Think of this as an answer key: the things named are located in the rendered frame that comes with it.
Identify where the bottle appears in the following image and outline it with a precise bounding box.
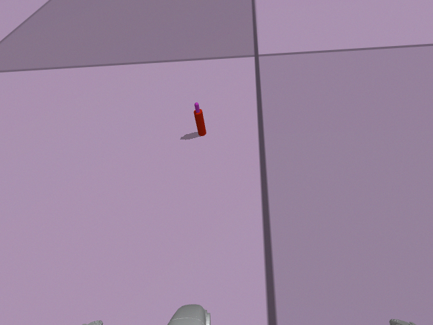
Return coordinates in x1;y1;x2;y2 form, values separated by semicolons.
194;102;206;136

